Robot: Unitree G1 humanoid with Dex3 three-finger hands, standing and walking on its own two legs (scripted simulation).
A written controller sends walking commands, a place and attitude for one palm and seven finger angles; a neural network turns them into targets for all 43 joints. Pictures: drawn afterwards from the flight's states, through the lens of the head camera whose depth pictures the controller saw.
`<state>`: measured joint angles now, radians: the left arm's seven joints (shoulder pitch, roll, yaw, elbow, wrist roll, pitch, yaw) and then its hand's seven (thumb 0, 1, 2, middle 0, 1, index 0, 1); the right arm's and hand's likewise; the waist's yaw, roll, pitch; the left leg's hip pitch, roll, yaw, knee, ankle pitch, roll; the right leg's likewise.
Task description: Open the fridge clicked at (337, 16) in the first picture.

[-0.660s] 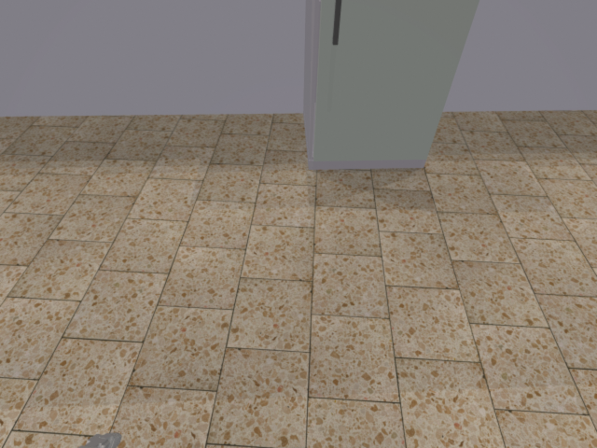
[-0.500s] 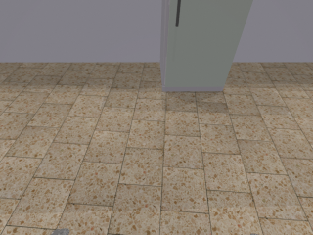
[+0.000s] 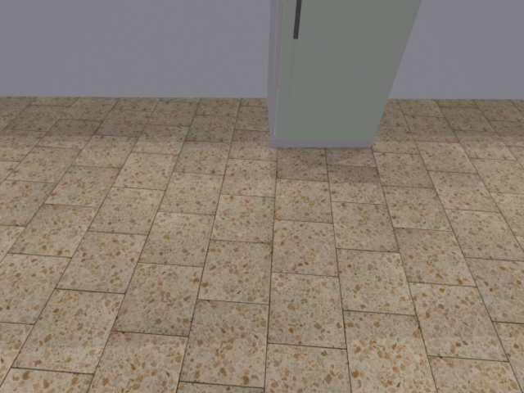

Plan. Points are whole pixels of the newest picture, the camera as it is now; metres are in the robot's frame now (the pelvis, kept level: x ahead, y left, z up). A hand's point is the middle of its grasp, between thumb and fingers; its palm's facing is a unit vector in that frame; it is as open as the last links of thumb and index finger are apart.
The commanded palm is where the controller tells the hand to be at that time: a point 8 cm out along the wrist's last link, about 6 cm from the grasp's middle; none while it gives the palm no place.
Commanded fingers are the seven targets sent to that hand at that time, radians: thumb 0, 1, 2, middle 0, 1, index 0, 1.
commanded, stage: stand and wait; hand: left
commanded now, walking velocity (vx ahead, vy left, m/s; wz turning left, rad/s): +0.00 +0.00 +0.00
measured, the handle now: out of the picture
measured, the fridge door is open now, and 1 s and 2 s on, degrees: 0 0 0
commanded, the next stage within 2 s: look at it before walking up in 0.16 s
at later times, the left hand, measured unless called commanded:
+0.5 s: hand out of the picture +0.08 +0.25 -0.16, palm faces -0.03 -0.94 -0.34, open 7.4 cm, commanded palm none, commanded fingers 0.00 0.90 0.90 -0.20 -0.30 -0.20 -0.30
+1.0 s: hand out of the picture +0.09 +0.25 -0.15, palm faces -0.03 -0.94 -0.34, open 7.4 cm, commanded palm none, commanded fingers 0.00 0.90 0.90 -0.20 -0.30 -0.20 -0.30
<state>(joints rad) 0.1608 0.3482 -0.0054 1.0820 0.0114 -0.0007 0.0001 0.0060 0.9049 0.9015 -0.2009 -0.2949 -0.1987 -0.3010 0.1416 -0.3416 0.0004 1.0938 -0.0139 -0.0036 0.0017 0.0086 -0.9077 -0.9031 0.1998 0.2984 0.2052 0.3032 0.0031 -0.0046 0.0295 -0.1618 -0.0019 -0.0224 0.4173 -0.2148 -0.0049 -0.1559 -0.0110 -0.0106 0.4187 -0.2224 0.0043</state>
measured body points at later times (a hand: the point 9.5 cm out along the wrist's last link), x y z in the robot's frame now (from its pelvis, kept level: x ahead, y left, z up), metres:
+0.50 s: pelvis +0.00 +0.00 +0.00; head +0.00 +0.00 +0.45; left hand +0.08 +0.30 -0.13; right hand +0.08 -0.30 -0.13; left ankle +0.01 +0.12 -0.74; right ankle +0.00 -0.12 -0.74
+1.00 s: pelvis +0.01 +0.00 +0.00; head +0.02 +0.00 +0.45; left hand +0.09 +0.30 -0.13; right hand +0.10 -0.30 -0.13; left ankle +0.01 +0.12 -0.74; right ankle +0.00 -0.12 -0.74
